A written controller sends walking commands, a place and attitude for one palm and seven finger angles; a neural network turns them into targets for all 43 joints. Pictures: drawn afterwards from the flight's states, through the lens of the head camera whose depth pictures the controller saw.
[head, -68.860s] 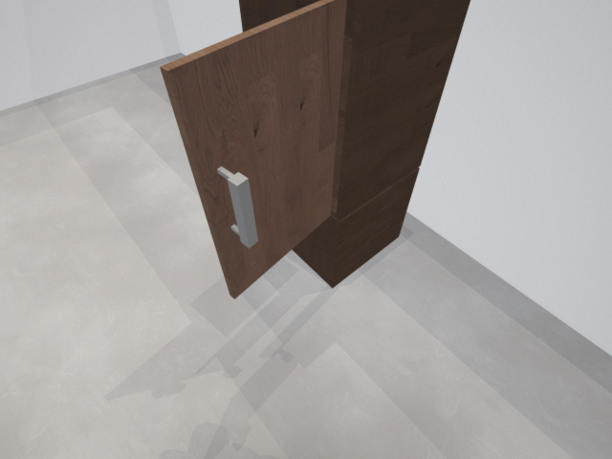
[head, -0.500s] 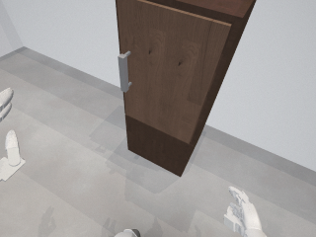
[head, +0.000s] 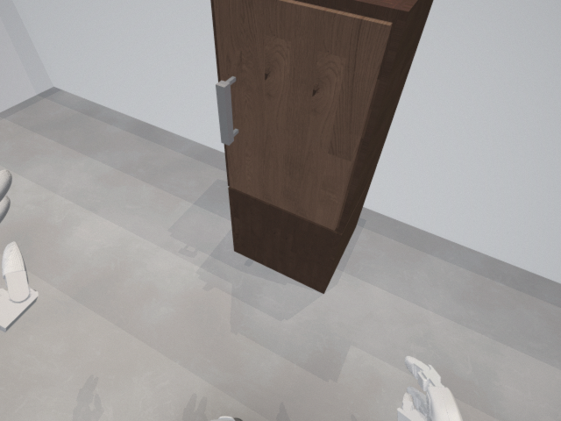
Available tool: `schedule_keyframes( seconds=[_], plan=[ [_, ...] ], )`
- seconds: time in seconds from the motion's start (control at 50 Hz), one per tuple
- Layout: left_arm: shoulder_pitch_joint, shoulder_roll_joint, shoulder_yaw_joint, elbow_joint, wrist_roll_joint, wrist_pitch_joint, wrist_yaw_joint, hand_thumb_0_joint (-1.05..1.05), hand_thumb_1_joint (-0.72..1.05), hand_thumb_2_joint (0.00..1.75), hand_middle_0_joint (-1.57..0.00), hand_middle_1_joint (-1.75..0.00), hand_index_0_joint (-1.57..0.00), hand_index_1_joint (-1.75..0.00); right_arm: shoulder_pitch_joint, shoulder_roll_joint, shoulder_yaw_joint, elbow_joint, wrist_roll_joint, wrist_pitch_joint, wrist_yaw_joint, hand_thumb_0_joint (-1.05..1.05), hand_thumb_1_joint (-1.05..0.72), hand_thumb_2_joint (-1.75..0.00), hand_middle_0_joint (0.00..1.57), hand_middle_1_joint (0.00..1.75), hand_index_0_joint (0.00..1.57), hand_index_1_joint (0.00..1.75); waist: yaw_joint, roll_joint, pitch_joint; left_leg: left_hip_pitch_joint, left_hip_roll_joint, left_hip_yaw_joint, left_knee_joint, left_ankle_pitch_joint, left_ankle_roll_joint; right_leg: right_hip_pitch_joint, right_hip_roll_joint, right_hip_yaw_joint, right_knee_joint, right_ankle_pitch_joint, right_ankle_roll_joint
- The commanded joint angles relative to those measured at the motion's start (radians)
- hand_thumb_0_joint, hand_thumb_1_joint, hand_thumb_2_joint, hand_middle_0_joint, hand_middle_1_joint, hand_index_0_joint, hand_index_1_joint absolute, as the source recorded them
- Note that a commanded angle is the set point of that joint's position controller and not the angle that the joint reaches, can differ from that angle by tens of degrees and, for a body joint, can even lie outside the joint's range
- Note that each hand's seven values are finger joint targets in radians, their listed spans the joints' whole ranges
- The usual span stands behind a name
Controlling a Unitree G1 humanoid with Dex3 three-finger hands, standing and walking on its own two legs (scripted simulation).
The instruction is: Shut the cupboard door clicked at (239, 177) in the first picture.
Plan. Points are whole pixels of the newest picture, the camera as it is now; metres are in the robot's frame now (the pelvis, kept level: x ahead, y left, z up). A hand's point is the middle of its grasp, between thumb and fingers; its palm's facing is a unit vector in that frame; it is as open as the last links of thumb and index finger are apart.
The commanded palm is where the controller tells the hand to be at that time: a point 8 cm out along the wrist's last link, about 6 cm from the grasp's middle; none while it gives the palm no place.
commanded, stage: stop stepping back and stand still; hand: left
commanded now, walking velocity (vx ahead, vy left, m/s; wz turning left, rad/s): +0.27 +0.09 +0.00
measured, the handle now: (229, 111) +0.83 +0.18 -0.02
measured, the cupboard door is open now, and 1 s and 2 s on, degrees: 0 0 0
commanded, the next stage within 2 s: let the arm hang, fingers relaxed in 0.88 s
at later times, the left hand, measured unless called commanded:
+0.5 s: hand out of the picture +0.16 +0.29 +0.18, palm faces +0.42 -0.77 -0.47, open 7.4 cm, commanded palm +0.11 +0.33 +0.19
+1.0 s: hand out of the picture +0.18 +0.32 +0.15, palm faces +0.50 -0.75 -0.43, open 7.4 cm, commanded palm none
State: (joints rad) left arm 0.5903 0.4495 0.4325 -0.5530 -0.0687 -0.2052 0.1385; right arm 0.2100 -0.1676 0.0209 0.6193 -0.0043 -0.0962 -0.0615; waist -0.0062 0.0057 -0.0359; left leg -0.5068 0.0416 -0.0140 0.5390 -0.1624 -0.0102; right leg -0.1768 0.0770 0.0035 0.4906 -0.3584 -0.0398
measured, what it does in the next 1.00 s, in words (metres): stands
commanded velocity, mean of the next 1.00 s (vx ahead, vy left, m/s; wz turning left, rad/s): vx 0.03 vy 0.01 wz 0.00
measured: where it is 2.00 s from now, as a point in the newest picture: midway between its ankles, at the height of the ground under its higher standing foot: outside the picture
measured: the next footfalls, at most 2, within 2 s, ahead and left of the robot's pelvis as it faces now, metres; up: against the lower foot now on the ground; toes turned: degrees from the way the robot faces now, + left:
none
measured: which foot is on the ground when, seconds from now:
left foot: down 0.00-1.00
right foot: down 0.00-1.00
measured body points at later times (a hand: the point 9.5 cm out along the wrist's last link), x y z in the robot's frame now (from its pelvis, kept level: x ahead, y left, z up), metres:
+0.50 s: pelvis -0.02 +0.03 +0.00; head -0.03 +0.04 +0.45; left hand +0.13 +0.33 +0.21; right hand +0.14 -0.19 -0.08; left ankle +0.11 +0.12 -0.72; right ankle -0.06 -0.09 -0.73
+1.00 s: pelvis +0.01 +0.03 +0.00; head -0.02 +0.04 +0.45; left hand +0.15 +0.36 +0.18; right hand +0.18 -0.19 -0.08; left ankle +0.11 +0.12 -0.73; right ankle -0.06 -0.08 -0.73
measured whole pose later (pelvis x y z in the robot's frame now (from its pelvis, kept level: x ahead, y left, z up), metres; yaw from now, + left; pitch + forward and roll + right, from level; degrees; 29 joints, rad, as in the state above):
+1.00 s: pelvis +0.01 +0.03 +0.00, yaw +4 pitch -1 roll -2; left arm 0.51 0.40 0.38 -0.35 -0.04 -0.17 0.14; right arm 0.23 -0.22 0.02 0.66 0.01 -0.09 -0.07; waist 0.02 0.03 -0.05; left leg -0.38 -0.02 0.02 0.47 -0.08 0.05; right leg -0.08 0.06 0.02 0.47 -0.36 -0.02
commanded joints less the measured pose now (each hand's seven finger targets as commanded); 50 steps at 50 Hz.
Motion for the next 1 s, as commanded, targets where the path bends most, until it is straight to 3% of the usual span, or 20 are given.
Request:
schedule_keyframes(
  seconds=[0.0, 0.06, 0.1, 0.14, 0.2, 0.26, 0.28, 0.34, 0.38, 0.42, 0.46, 0.54, 0.62, 0.7, 0.72, 0.78, 0.84, 0.94, 0.96, 0.98],
  plan=[
    [-0.052, 0.156, 0.113, -0.104, -0.012, -0.002, 0.047, 0.00, 0.90, 0.90, -0.20, -0.30, -0.20, -0.30, -0.051, -0.146, -0.050, -0.128, 0.007, -0.028, -0.025, 0.00, -0.90, -0.90, 0.20, 0.30, 0.20, 0.30, -0.021, -0.069, -0.101, 0.270, -0.006, -0.013, 0.092, -0.042, 0.010, -0.160, -0.224, 0.166, -0.183, 0.128, -0.040],
    [-0.144, 0.142, 0.069, -0.020, 0.005, 0.002, 0.048, 0.00, 0.90, 0.90, -0.20, -0.30, -0.20, -0.30, -0.070, -0.162, -0.047, -0.116, 0.013, -0.020, -0.032, 0.00, -0.90, -0.90, 0.20, 0.30, 0.20, 0.30, -0.025, -0.033, 0.049, 0.254, -0.001, -0.028, 0.084, -0.082, 0.021, -0.251, -0.221, 0.168, -0.238, -0.037, -0.025],
    [-0.225, 0.140, 0.040, 0.005, 0.016, -0.011, 0.042, 0.00, 0.90, 0.90, -0.20, -0.30, -0.20, -0.30, -0.081, -0.169, -0.049, -0.113, 0.014, -0.017, -0.033, 0.00, -0.90, -0.90, 0.20, 0.30, 0.20, 0.30, -0.026, -0.074, 0.148, 0.242, -0.003, -0.027, 0.138, -0.122, 0.019, -0.340, -0.242, 0.187, -0.284, -0.202, -0.045],
    [-0.305, 0.154, 0.031, -0.020, 0.028, -0.028, 0.039, 0.00, 0.90, 0.90, -0.20, -0.30, -0.20, -0.30, -0.086, -0.172, -0.053, -0.110, 0.011, -0.023, -0.036, 0.00, -0.90, -0.90, 0.20, 0.30, 0.20, 0.30, -0.029, -0.052, 0.205, 0.244, 0.004, -0.023, 0.132, -0.136, 0.019, -0.376, -0.254, 0.173, -0.278, -0.258, -0.064],
    [-0.298, 0.163, 0.049, -0.072, 0.025, -0.042, 0.028, 0.00, 0.90, 0.90, -0.20, -0.30, -0.20, -0.30, -0.081, -0.173, -0.051, -0.124, 0.011, -0.035, -0.034, 0.00, -0.90, -0.90, 0.20, 0.30, 0.20, 0.30, -0.028, 0.089, 0.196, 0.268, 0.017, -0.086, -0.042, -0.213, 0.027, -0.331, -0.149, 0.060, -0.147, -0.222, -0.024],
    [-0.227, 0.166, 0.101, -0.141, 0.025, -0.061, 0.029, 0.00, 0.90, 0.90, -0.20, -0.30, -0.20, -0.30, -0.081, -0.172, -0.047, -0.146, 0.007, -0.058, -0.036, 0.00, -0.90, -0.90, 0.20, 0.30, 0.20, 0.30, -0.007, 0.289, 0.107, 0.100, 0.118, -0.339, -0.441, -0.632, 0.044, -0.070, 0.006, -0.037, 0.108, -0.146, 0.033],
    [-0.211, 0.171, 0.116, -0.160, 0.026, -0.064, 0.030, 0.00, 0.90, 0.90, -0.20, -0.30, -0.20, -0.30, -0.075, -0.166, -0.048, -0.147, 0.000, -0.063, -0.035, 0.00, -0.90, -0.90, 0.20, 0.30, 0.20, 0.30, 0.003, 0.292, 0.075, 0.065, 0.131, -0.349, -0.483, -0.655, 0.034, -0.012, 0.014, -0.041, 0.136, -0.123, 0.031],
    [-0.080, 0.158, 0.128, -0.167, 0.013, -0.065, 0.023, 0.00, 0.90, 0.90, -0.20, -0.30, -0.20, -0.30, -0.056, -0.148, -0.051, -0.152, -0.004, -0.072, -0.019, 0.00, -0.90, -0.90, 0.20, 0.30, 0.20, 0.30, 0.011, 0.225, -0.042, 0.087, 0.073, -0.170, -0.392, -0.470, -0.004, 0.101, 0.000, -0.055, -0.026, -0.086, 0.010],
    [0.002, 0.154, 0.131, -0.155, 0.005, -0.056, 0.022, 0.00, 0.90, 0.90, -0.20, -0.30, -0.20, -0.30, -0.051, -0.144, -0.055, -0.155, 0.003, -0.064, -0.006, 0.00, -0.90, -0.90, 0.20, 0.30, 0.20, 0.30, 0.004, 0.125, -0.104, 0.186, 0.006, -0.054, -0.224, -0.306, -0.012, 0.054, -0.062, 0.005, -0.134, -0.079, -0.016],
    [0.048, 0.157, 0.147, -0.120, -0.013, -0.041, 0.028, 0.00, 0.90, 0.90, -0.20, -0.30, -0.20, -0.30, -0.040, -0.148, -0.061, -0.142, -0.003, -0.051, -0.001, 0.00, -0.90, -0.90, 0.20, 0.30, 0.20, 0.30, -0.004, -0.027, -0.109, 0.307, -0.016, -0.014, -0.045, -0.147, -0.009, -0.100, -0.158, 0.121, -0.228, -0.115, -0.058],
    [-0.005, 0.114, 0.098, -0.080, -0.014, -0.018, 0.037, 0.00, 0.90, 0.90, -0.20, -0.30, -0.20, -0.30, -0.036, -0.153, -0.058, -0.128, 0.001, -0.035, -0.006, 0.00, -0.90, -0.90, 0.20, 0.30, 0.20, 0.30, -0.017, -0.069, -0.046, 0.330, -0.007, -0.028, 0.019, -0.102, 0.000, -0.206, -0.194, 0.157, -0.244, -0.102, -0.064],
    [-0.189, 0.111, 0.041, -0.037, 0.006, -0.007, 0.039, 0.00, 0.90, 0.90, -0.20, -0.30, -0.20, -0.30, -0.063, -0.165, -0.053, -0.118, 0.012, -0.041, -0.031, 0.00, -0.90, -0.90, 0.20, 0.30, 0.20, 0.30, -0.030, 0.026, 0.032, 0.361, 0.042, -0.085, -0.104, -0.140, 0.016, -0.234, -0.111, 0.073, -0.171, -0.080, 0.004],
    [-0.297, 0.149, 0.065, -0.108, 0.028, -0.019, 0.035, 0.00, 0.90, 0.90, -0.20, -0.30, -0.20, -0.30, -0.092, -0.171, -0.041, -0.139, 0.009, -0.056, -0.047, 0.00, -0.90, -0.90, 0.20, 0.30, 0.20, 0.30, -0.002, 0.221, 0.043, 0.183, 0.104, -0.235, -0.434, -0.556, 0.014, -0.053, -0.006, -0.023, -0.001, -0.111, 0.035],
    [-0.156, 0.144, 0.078, -0.174, 0.024, -0.027, 0.032, 0.00, 0.90, 0.90, -0.20, -0.30, -0.20, -0.30, -0.079, -0.139, -0.040, -0.156, 0.007, -0.069, -0.027, 0.00, -0.90, -0.90, 0.20, 0.30, 0.20, 0.30, 0.014, 0.167, -0.044, 0.194, 0.039, -0.118, -0.360, -0.406, -0.017, 0.038, -0.024, -0.016, -0.117, -0.060, 0.003],
    [-0.096, 0.174, 0.122, -0.174, 0.019, -0.028, 0.034, 0.00, 0.90, 0.90, -0.20, -0.30, -0.20, -0.30, -0.077, -0.142, -0.045, -0.155, 0.004, -0.066, -0.020, 0.00, -0.90, -0.90, 0.20, 0.30, 0.20, 0.30, 0.014, 0.129, -0.075, 0.221, 0.019, -0.085, -0.295, -0.330, -0.018, 0.033, -0.050, 0.010, -0.157, -0.059, -0.009],
    [-0.024, 0.135, 0.110, -0.131, 0.000, -0.023, 0.033, 0.00, 0.90, 0.90, -0.20, -0.30, -0.20, -0.30, -0.077, -0.138, -0.049, -0.149, 0.007, -0.041, -0.007, 0.00, -0.90, -0.90, 0.20, 0.30, 0.20, 0.30, -0.001, -0.010, -0.064, 0.323, -0.007, -0.030, -0.075, -0.094, -0.003, -0.117, -0.155, 0.135, -0.253, -0.027, -0.050],
    [-0.075, 0.114, 0.085, -0.076, -0.004, -0.014, 0.037, 0.00, 0.90, 0.90, -0.20, -0.30, -0.20, -0.30, -0.068, -0.151, -0.050, -0.135, 0.014, -0.028, -0.013, 0.00, -0.90, -0.90, 0.20, 0.30, 0.20, 0.30, -0.014, 0.027, -0.054, 0.374, 0.030, -0.048, -0.074, 0.021, 0.009, -0.141, -0.138, 0.104, -0.191, 0.102, -0.016],
    [-0.194, 0.116, 0.046, -0.050, 0.015, -0.014, 0.032, 0.00, 0.90, 0.90, -0.20, -0.30, -0.20, -0.30, -0.089, -0.159, -0.038, -0.150, 0.016, -0.032, -0.036, 0.00, -0.90, -0.90, 0.20, 0.30, 0.20, 0.30, -0.008, 0.152, 0.034, 0.299, 0.088, -0.153, -0.303, -0.314, 0.021, -0.131, -0.055, 0.024, -0.131, -0.054, 0.024],
    [-0.154, -0.064, -0.313, 0.695, 0.100, 0.129, -0.110, 0.00, 0.90, 0.90, -0.20, -0.30, -0.20, -0.30, -0.120, -0.359, -0.078, 0.068, 0.006, -0.075, 0.050, 0.00, -0.90, -0.90, 0.20, 0.30, 0.20, 0.30, -0.028, 0.131, 0.127, 0.139, 0.113, -0.198, -0.111, 0.031, 0.066, -0.166, -0.112, -0.001, 0.042, 0.123, 0.003],
    [-0.145, -0.054, -0.298, 0.734, 0.088, 0.204, -0.130, 0.00, 0.90, 0.90, -0.20, -0.30, -0.20, -0.30, -0.060, -0.304, -0.076, 0.079, 0.013, -0.011, 0.053, 0.00, -0.90, -0.90, 0.20, 0.30, 0.20, 0.30, -0.005, 0.058, 0.032, 0.211, 0.108, -0.128, -0.074, 0.116, 0.069, -0.139, -0.125, 0.045, 0.027, 0.068, 0.002]
  ],
)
